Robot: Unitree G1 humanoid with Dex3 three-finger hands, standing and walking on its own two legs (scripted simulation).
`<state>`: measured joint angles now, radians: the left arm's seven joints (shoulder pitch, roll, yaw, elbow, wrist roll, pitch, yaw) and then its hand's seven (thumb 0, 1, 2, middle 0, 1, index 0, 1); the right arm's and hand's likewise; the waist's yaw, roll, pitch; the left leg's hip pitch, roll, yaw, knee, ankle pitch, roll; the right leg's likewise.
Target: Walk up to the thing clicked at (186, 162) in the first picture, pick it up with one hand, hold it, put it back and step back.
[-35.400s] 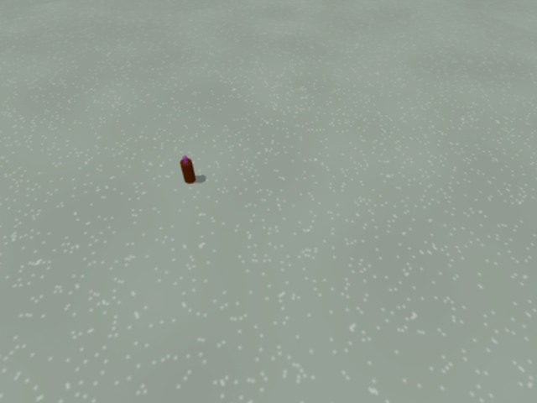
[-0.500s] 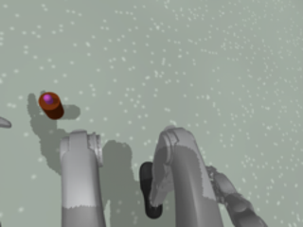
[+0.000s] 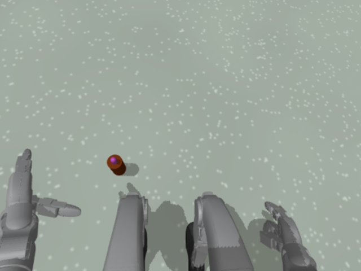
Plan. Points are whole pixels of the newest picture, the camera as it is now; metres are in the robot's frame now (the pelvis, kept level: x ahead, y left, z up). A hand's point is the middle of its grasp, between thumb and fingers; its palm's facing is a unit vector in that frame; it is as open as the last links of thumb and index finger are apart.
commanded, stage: home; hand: left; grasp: from the side
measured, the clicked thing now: (116, 164) +0.43 +0.22 -0.47
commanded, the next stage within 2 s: none
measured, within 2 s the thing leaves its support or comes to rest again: neither
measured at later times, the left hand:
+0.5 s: hand (43, 200) +0.24 +0.21 +0.09, palm faces +0.13 -0.94 -0.32, open 17.1 cm
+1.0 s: hand (47, 209) +0.23 +0.19 +0.11, palm faces +0.15 -0.95 -0.29, open 17.6 cm
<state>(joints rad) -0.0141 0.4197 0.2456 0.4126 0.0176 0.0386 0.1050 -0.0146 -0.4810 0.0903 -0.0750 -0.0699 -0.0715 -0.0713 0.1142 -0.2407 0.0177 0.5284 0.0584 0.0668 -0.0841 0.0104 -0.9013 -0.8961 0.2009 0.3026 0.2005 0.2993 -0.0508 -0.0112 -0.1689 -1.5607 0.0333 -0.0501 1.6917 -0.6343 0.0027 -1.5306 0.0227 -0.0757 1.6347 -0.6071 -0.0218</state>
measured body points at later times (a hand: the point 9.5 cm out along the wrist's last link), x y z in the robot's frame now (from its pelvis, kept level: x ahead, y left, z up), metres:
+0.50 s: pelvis +0.07 +0.01 +0.16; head +0.09 +0.02 +0.61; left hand +0.23 +0.26 +0.11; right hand +0.22 -0.22 +0.08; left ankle +0.06 +0.12 -0.52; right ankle +0.07 -0.11 -0.52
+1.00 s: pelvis +0.07 +0.00 +0.17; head +0.09 +0.01 +0.62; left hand +0.22 +0.24 +0.13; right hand +0.25 -0.23 +0.10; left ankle +0.06 +0.12 -0.52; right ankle +0.07 -0.11 -0.52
